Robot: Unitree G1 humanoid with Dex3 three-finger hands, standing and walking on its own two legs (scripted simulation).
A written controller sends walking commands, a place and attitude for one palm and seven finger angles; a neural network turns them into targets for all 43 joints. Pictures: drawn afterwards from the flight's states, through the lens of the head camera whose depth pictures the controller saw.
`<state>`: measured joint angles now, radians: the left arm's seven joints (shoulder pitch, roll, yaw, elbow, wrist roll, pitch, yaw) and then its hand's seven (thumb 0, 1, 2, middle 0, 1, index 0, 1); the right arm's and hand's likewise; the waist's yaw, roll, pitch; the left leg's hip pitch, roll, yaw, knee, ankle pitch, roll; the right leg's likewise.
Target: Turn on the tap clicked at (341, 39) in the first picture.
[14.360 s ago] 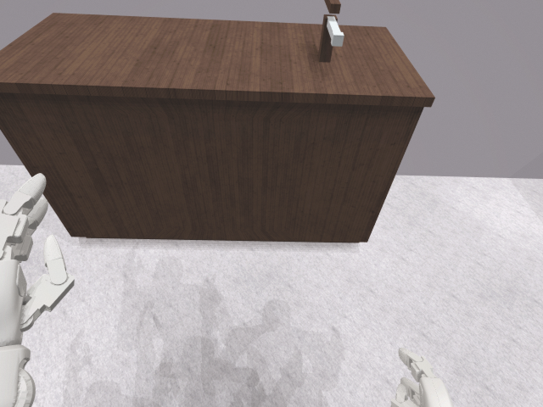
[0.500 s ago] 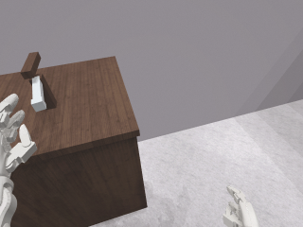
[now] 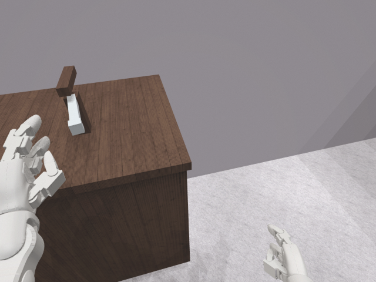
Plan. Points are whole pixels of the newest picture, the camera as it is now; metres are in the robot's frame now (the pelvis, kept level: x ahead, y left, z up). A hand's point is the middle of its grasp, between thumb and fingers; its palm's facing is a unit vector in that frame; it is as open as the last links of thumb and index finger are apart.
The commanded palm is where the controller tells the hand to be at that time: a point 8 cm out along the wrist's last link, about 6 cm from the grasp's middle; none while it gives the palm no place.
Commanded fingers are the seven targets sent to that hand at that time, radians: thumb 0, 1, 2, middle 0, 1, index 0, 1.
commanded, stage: turn the palm inward beside the body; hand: left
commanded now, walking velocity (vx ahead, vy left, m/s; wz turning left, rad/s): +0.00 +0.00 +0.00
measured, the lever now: (76, 126) +0.38 +0.34 +0.15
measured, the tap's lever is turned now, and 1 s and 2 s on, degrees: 10 10 10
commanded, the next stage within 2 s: reach beside the lever's end, fingers flat in 0.94 s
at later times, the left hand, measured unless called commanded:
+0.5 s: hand (56, 181) +0.18 +0.23 +0.21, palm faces +0.53 -0.85 -0.08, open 7.4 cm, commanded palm +0.12 +0.26 +0.21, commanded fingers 0.00 0.90 0.90 -0.20 -0.30 -0.20 -0.30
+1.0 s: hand (68, 181) +0.18 +0.22 +0.21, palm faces +0.53 -0.85 -0.07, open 7.4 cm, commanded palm +0.12 +0.25 +0.21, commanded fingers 0.00 0.90 0.90 -0.20 -0.30 -0.20 -0.30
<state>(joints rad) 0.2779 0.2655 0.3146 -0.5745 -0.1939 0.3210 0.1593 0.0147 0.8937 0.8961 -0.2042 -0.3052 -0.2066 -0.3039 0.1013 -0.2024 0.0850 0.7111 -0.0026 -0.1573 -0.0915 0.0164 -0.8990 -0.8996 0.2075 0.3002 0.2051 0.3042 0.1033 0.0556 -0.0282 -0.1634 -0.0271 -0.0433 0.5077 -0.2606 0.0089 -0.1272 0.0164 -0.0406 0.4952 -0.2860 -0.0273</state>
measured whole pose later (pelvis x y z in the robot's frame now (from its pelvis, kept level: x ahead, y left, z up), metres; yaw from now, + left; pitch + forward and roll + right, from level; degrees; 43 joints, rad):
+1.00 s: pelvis -0.01 -0.02 +0.00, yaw +1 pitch -7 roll +0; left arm 0.25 0.22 0.31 -0.65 -0.25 0.51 0.19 0.02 0.90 0.90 -0.20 -0.30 -0.20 -0.30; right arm 0.07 -0.22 0.09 0.74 0.02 -0.16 -0.10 0.02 -0.90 -0.90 0.21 0.30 0.20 0.30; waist 0.12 0.08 -0.03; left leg -0.10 0.01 -0.07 0.45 -0.22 -0.02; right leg -0.05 0.05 -0.06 0.41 -0.24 -0.06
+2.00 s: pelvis +0.00 -0.01 +0.00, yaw +0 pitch -5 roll +0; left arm 0.04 0.32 0.46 -0.21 -0.24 0.39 0.14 0.02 0.90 0.90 -0.18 -0.26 -0.19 -0.25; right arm 0.13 -0.22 0.06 0.74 0.04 -0.15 -0.14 0.02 -0.90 -0.90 0.21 0.30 0.20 0.30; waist 0.09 0.06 -0.02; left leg -0.13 -0.01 -0.05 0.45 -0.24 0.00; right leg -0.10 0.03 -0.05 0.43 -0.26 -0.04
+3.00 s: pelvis +0.01 +0.01 +0.00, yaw -1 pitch +3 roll -1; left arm -0.31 0.53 0.62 0.52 -0.17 0.06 -0.02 0.02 0.90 0.90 -0.15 -0.16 -0.15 -0.15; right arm 0.30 -0.27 0.02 0.71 0.04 -0.12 -0.12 0.01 -0.90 -0.90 0.21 0.30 0.21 0.30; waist 0.01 0.03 -0.05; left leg -0.34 -0.01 -0.04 0.57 -0.28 0.02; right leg -0.28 0.03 -0.03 0.51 -0.28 -0.02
